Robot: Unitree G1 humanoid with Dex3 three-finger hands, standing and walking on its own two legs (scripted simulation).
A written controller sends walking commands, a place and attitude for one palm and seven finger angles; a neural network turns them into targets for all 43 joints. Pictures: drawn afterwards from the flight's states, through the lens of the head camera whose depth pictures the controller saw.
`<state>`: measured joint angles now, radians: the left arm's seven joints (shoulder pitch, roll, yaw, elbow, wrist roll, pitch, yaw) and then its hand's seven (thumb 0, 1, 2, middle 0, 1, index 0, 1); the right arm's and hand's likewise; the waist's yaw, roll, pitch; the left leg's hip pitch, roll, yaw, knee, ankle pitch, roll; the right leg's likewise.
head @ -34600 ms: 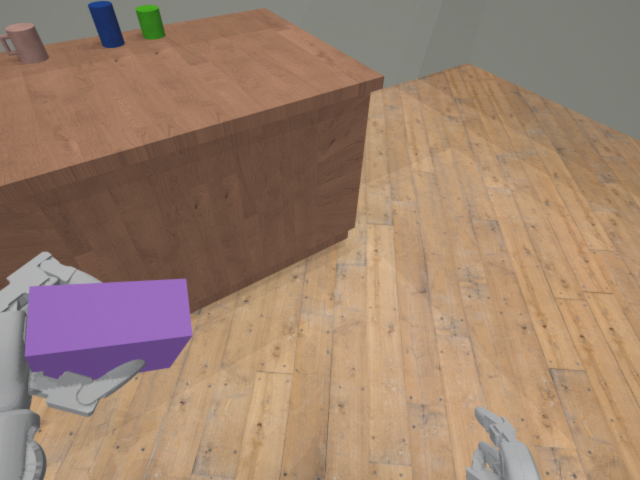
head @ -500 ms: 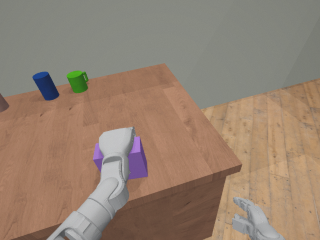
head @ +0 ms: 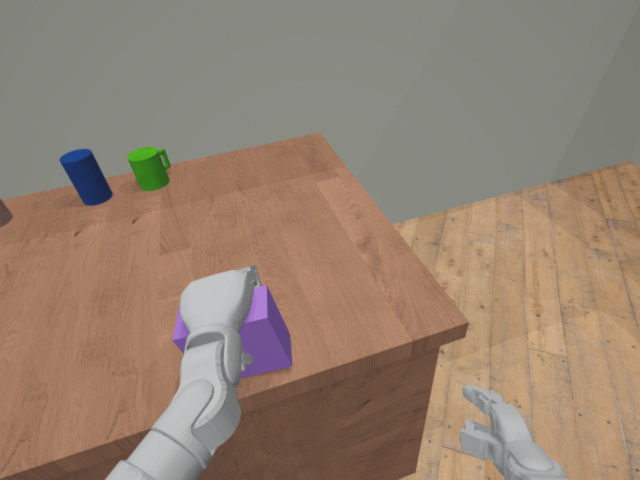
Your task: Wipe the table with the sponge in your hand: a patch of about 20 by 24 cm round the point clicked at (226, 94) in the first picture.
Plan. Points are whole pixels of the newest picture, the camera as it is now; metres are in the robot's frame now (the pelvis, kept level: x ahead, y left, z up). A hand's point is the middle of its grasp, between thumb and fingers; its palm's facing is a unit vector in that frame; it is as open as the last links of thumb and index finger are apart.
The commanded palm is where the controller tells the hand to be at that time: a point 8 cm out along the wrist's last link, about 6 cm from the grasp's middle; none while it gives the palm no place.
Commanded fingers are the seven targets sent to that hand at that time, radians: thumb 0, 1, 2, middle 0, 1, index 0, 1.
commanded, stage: slide back across to the middle lane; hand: left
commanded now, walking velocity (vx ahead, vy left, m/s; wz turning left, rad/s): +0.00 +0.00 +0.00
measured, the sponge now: (242, 344) +0.30 +0.16 +0.02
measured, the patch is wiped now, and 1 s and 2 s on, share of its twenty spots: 1.00 1.00 1.00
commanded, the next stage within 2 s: wipe forward along the middle lane in 0.46 s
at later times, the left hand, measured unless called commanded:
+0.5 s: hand (190, 338) +0.27 +0.21 +0.08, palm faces +0.06 -0.16 -0.98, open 9.8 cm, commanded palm +0.22 +0.22 +0.13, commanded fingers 0.00 0.10 1.30 -1.20 -1.60 -1.20 -1.60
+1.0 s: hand (173, 325) +0.29 +0.25 +0.07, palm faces +0.00 -0.08 -1.00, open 9.8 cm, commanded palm +0.27 +0.24 +0.11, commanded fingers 0.00 0.10 1.30 -1.20 -1.60 -1.20 -1.60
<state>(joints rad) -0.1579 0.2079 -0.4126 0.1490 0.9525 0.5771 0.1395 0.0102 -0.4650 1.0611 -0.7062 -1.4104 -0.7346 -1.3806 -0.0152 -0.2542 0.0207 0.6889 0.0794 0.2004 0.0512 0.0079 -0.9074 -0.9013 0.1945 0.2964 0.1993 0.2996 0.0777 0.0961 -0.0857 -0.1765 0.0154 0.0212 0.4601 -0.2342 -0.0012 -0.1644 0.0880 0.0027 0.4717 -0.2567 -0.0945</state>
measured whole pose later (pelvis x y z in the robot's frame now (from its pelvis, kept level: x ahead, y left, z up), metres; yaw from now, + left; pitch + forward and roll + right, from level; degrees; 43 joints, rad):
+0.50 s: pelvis +0.00 +0.00 +0.00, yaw -1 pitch -4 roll +1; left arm 0.01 0.30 -0.28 -0.01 0.94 0.50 0.09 0.00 -0.48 1.06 -0.73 -1.38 -0.76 -1.35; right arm -0.01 -0.26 0.02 0.69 0.06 0.14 0.01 0.01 -0.91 -0.90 0.19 0.30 0.20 0.30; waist 0.09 0.11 -0.05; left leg -0.14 0.02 0.03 0.43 -0.22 0.00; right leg -0.13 0.09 0.02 0.43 -0.24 -0.09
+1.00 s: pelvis -0.01 +0.02 +0.00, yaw +1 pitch -2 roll +0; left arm -0.19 0.31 -0.26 0.26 0.98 0.45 0.09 -0.02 -0.49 1.07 -0.75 -1.37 -0.78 -1.33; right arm 0.03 -0.26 0.02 0.72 0.07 0.11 -0.03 0.01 -0.91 -0.90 0.20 0.30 0.20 0.30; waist 0.09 0.10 -0.06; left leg -0.20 -0.01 0.00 0.44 -0.20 0.01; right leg -0.18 0.07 -0.01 0.44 -0.23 -0.07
